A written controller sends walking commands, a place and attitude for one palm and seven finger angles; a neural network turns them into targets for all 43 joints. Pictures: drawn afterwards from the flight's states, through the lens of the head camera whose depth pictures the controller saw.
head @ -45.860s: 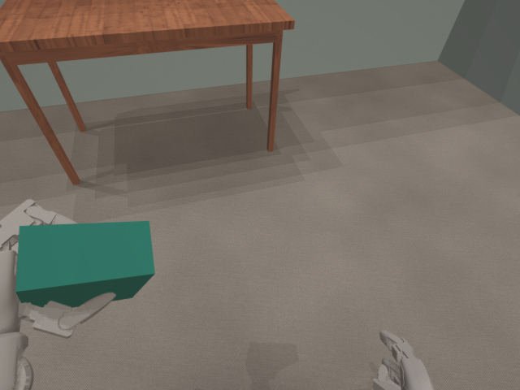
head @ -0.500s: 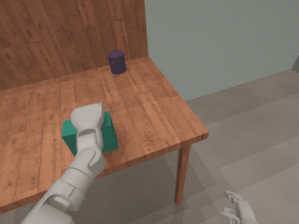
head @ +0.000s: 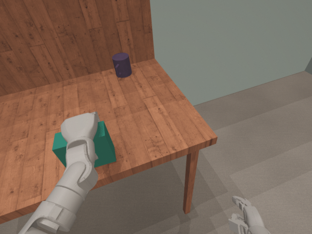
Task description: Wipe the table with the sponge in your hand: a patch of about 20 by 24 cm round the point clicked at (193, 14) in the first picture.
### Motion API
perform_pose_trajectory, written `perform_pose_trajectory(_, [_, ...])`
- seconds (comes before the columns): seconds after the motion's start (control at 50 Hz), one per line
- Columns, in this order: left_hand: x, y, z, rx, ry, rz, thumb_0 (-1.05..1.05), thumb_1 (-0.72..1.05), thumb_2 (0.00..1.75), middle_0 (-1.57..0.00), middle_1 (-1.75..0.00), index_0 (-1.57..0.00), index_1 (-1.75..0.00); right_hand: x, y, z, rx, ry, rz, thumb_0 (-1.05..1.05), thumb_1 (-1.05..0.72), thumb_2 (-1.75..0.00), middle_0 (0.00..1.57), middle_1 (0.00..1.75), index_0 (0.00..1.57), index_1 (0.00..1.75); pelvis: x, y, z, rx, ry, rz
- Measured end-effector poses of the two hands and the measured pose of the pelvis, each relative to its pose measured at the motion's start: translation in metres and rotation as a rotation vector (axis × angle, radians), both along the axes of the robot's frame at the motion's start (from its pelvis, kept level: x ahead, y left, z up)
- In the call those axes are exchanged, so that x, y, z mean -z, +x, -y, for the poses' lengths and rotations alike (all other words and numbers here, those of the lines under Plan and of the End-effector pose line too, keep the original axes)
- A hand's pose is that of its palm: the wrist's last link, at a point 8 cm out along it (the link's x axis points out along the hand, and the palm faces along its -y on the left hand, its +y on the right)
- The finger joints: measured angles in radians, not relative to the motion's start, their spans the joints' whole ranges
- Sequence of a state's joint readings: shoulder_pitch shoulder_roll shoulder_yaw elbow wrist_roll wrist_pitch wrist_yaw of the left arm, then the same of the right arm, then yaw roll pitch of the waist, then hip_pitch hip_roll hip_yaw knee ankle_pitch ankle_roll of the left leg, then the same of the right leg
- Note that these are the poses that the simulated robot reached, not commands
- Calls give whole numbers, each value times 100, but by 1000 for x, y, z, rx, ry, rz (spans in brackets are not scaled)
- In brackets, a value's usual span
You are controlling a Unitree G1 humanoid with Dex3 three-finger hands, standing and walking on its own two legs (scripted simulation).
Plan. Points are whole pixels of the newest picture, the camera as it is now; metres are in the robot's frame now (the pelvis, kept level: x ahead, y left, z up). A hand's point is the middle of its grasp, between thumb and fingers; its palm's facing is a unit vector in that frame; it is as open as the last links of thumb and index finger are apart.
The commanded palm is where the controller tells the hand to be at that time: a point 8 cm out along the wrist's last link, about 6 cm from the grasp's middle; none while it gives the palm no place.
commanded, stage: slide back across to the middle lane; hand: left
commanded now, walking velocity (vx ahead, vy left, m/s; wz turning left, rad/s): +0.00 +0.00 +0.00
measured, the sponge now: (89, 152) +0.32 +0.24 +0.03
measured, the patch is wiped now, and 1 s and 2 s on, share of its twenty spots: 1.00 1.00 1.00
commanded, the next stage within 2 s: wipe forward along the middle lane in 0.22 s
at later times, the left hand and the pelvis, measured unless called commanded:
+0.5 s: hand (72, 141) +0.32 +0.28 +0.08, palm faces -0.04 -0.04 -1.00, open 10.2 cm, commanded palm +0.30 +0.28 +0.13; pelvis +0.00 -0.01 +0.00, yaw +1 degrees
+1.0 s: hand (70, 130) +0.36 +0.30 +0.08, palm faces -0.09 +0.01 -1.00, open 10.2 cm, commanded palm +0.35 +0.31 +0.11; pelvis -0.02 +0.00 +0.00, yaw +2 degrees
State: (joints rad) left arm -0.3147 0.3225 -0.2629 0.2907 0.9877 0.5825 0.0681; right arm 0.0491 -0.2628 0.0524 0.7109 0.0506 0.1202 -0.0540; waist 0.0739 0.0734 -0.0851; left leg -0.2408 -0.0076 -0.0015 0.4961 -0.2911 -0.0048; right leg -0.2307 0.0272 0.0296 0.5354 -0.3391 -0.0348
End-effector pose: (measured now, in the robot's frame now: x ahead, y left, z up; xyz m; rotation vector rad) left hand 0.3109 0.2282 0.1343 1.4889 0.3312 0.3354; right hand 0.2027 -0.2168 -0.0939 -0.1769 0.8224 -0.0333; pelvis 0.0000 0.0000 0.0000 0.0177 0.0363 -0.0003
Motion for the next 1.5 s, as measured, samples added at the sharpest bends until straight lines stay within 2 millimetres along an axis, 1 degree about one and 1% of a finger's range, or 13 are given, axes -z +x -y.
perform_pose_trajectory(0.22, [0,-5,-20,-2,4,-37,-1,-52,107,-71,-133,-72,-136,-2,-1,12,13,-40,8,1,-90,-90,20,30,21,30,-1,-2,5,-7,-2,2])
perform_pose_trajectory(0.42, [0,-8,-40,-6,7,-43,-1,-52,107,-71,-133,-72,-136,1,-10,19,26,-64,-13,1,-90,-90,20,30,21,30,-2,-2,6,-9,-5,-3])
perform_pose_trajectory(0.64, [3,3,-46,13,32,-70,-1,-53,107,-73,-131,-74,-134,10,-27,23,42,-83,-57,1,-90,-90,20,30,21,30,-2,-7,4,-27,-9,-21])
perform_pose_trajectory(0.72, [3,9,-51,19,37,-71,-1,-54,107,-73,-131,-74,-133,13,-39,23,50,-88,-81,1,-90,-90,20,30,21,30,-1,-10,3,-31,-10,-28])
perform_pose_trajectory(0.82, [3,19,-58,18,43,-76,0,-54,107,-74,-130,-75,-133,17,-58,26,67,-96,-120,1,-90,-90,20,30,21,30,-1,-15,3,-33,-13,-40])
perform_pose_trajectory(1.02, [3,40,-69,34,61,-105,0,-55,107,-75,-129,-75,-132,26,-108,38,124,-120,-220,1,-90,-90,20,30,21,30,1,-24,-1,-32,-19,-73])
perform_pose_trajectory(1.12, [3,48,-74,39,62,-102,1,-55,107,-75,-129,-76,-132,30,-133,43,157,-124,-271,1,-90,-90,20,30,21,30,2,-27,-3,-27,-22,-90])
perform_pose_trajectory(1.2, [4,53,-76,43,68,-97,1,-55,107,-76,-128,-76,-132,32,-150,44,176,-123,-304,1,-90,-90,20,30,21,30,3,-28,-4,-24,-24,-102])
perform_pose_trajectory(1.28, [5,57,-78,40,76,-95,1,-55,108,-76,-128,-77,-131,34,-162,44,188,-119,-326,1,-90,-90,20,30,21,30,4,-30,-6,-25,-26,-111])
perform_pose_trajectory(1.36, [3,64,-80,29,80,-93,1,-56,108,-76,-128,-77,-131,34,-170,42,197,-118,-337,1,-90,-90,20,30,21,30,5,-33,-7,-25,-28,-123])
perform_pose_trajectory(1.5, [-2,83,-87,0,103,-105,1,-55,108,-75,-129,-76,-132,34,-181,40,213,-125,-352,1,-90,-90,20,30,21,30,6,-36,-8,-24,-32,-152])
